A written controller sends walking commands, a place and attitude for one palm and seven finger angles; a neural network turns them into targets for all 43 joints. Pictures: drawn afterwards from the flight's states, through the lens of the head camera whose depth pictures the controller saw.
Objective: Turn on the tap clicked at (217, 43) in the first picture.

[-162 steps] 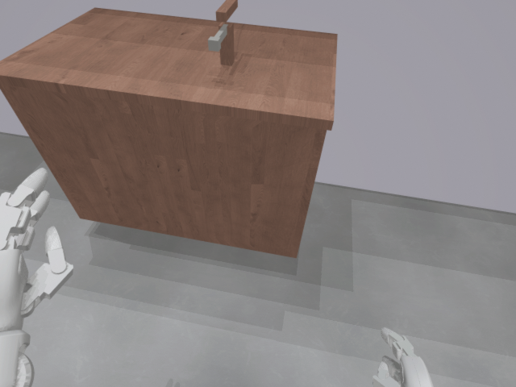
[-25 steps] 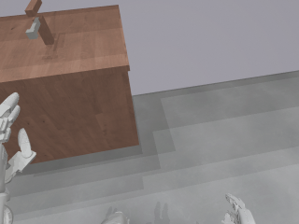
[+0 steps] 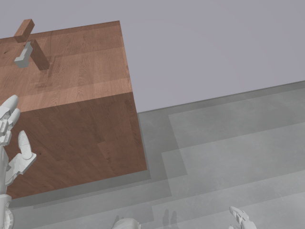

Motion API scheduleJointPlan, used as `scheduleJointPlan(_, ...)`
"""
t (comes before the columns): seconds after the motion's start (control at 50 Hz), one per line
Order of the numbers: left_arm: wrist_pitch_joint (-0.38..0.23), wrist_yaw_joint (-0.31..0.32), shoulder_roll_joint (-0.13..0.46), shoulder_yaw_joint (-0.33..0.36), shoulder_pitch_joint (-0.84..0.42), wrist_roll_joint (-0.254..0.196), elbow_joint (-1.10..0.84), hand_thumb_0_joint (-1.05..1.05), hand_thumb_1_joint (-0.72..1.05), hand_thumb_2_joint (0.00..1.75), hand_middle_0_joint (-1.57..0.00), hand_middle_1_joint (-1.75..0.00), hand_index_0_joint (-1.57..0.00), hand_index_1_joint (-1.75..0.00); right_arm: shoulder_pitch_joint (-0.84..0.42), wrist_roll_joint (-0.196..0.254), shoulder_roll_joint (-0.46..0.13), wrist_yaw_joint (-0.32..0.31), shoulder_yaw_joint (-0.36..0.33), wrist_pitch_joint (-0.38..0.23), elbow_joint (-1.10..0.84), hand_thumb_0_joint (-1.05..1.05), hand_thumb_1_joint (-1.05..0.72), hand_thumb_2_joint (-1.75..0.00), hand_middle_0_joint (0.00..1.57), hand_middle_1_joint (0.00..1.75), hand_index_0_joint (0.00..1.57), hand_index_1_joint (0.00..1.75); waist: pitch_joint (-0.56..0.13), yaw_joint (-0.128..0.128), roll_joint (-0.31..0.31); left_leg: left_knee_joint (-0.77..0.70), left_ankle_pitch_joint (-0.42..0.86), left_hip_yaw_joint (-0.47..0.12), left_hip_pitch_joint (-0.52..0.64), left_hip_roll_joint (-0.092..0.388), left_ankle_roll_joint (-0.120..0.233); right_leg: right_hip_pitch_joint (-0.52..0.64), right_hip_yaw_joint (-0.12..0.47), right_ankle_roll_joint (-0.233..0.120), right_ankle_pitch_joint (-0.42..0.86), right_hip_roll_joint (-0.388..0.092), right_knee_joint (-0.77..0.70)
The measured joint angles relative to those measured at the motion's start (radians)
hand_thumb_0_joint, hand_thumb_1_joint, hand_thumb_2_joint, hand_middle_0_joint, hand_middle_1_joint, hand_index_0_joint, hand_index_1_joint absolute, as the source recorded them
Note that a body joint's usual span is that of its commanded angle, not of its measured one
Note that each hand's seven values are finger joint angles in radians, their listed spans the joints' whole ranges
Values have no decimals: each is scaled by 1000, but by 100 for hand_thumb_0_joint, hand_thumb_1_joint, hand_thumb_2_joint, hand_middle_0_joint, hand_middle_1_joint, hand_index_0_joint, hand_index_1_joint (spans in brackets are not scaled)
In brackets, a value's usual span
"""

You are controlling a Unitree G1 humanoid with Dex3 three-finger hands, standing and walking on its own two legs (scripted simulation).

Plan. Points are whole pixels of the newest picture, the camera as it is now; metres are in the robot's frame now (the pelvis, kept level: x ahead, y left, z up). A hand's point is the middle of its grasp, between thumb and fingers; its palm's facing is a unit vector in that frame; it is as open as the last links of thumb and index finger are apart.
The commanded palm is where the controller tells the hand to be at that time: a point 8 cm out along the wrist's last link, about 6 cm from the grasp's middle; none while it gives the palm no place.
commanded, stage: take the last steps up to it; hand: left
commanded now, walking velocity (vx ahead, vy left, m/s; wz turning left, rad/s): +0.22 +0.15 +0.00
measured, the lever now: (22, 62) +0.57 +0.49 +0.14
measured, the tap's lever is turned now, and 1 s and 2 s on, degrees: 0 0 0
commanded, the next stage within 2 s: come to a stop and stand still in 0.32 s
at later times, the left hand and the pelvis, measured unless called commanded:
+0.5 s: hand (42, 107) +0.33 +0.27 +0.18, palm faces +0.34 -0.81 -0.47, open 7.5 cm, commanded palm +0.27 +0.33 +0.19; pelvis +0.11 +0.05 -0.01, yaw -2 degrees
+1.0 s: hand (40, 108) +0.33 +0.28 +0.18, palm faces +0.34 -0.84 -0.42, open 7.5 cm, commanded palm +0.28 +0.33 +0.19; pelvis +0.10 +0.05 +0.01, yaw -3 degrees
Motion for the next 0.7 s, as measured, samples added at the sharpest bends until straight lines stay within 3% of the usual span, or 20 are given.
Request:
scheduleJointPlan(0.04,-4,2,-13,-6,9,6,7,1,88,90,-21,-31,-21,-31,-2,-3,-15,0,-7,7,-8,2,-90,-90,21,30,20,30,5,-9,-12,-30,37,1,-34,18,-4,31,-1,6,15,-8,-50)
scheduleJointPlan(0.1,-12,8,-6,-16,30,12,-28,2,88,90,-21,-31,-21,-31,-3,-9,-29,0,-20,5,-42,2,-90,-90,21,30,20,30,21,-21,-43,-239,80,27,-20,45,1,68,3,20,23,-25,-99)
scheduleJointPlan(0.18,-25,19,23,-9,59,18,-116,2,88,90,-21,-31,-21,-31,-1,-13,-42,-5,-41,-6,-91,2,-91,-90,20,30,20,30,37,-18,-76,-515,121,71,67,43,11,97,24,50,-4,-44,-94)
scheduleJointPlan(0.24,-40,28,48,13,59,13,-158,2,88,90,-21,-31,-21,-31,1,-8,-54,-15,-52,-14,-127,2,-90,-90,20,30,19,30,24,-17,-67,-682,214,99,170,28,24,87,46,76,-70,-46,0)
scheduleJointPlan(0.26,-45,30,65,26,37,10,-150,2,88,90,-21,-31,-21,-31,-11,-3,-40,-19,-60,-15,-127,2,-91,-90,20,30,19,30,25,-21,-82,-654,209,107,165,19,27,59,70,73,-102,-56,80)
scheduleJointPlan(0.3,-50,30,88,39,-20,4,-95,1,88,90,-21,-31,-21,-31,-34,2,-5,-22,-58,-15,-122,2,-91,-90,20,30,19,30,24,-27,-98,-594,159,113,153,15,32,-21,123,63,-203,-33,289)
scheduleJointPlan(0.36,-19,24,87,46,-45,-4,-49,1,88,90,-21,-31,-21,-31,-47,8,42,-10,-28,-21,-115,2,-91,-90,20,30,19,30,7,-42,-89,-594,134,106,157,23,36,-113,112,62,-212,6,426)
scheduleJointPlan(0.4,-3,22,71,39,-22,-10,-72,2,88,90,-21,-31,-21,-31,-41,10,64,-1,-6,-33,-115,1,-91,-90,20,30,19,30,1,-43,-79,-609,134,106,167,27,33,-129,84,64,-173,16,361)
scheduleJointPlan(0.48,7,18,63,15,49,-14,-143,2,89,90,-21,-31,-21,-31,-9,5,85,2,32,-53,-116,1,-90,-90,21,30,20,30,2,-33,-55,-601,112,102,181,25,22,-65,45,64,-66,45,76)
scheduleJointPlan(0.5,7,17,67,13,58,-13,-149,2,89,90,-21,-31,-21,-31,-3,5,85,-1,39,-51,-113,1,-90,-90,21,30,20,30,6,-28,-47,-584,98,99,183,26,18,-40,42,45,2,53,17)
scheduleJointPlan(0.54,12,13,56,3,56,-10,-132,2,88,90,-21,-31,-21,-31,2,3,71,-5,46,-36,-93,1,-90,-90,21,30,20,30,8,-21,-4,-554,78,77,186,42,10,-12,26,-6,25,74,-3)
scheduleJointPlan(0.58,20,12,43,-1,44,-15,-102,2,88,90,-21,-31,-21,-31,2,5,59,0,45,-21,-73,1,-90,-90,21,30,20,30,1,-8,2,-480,14,42,171,19,-3,-3,32,-24,9,70,-7)
scheduleJointPlan(0.64,38,20,23,1,16,-10,-58,1,88,90,-21,-31,-21,-31,-9,4,37,-5,47,-3,-61,2,-90,-90,21,30,20,30,6,-7,-17,-413,-59,12,163,-18,-6,16,48,-19,12,53,-33)
scheduleJointPlan(0.7,51,27,17,-2,10,-3,-58,1,88,90,-21,-31,-21,-31,-20,-3,14,-20,43,9,-82,2,-90,-90,21,30,20,30,16,-22,-30,-516,12,8,194,-22,-6,32,47,-7,22,47,-52)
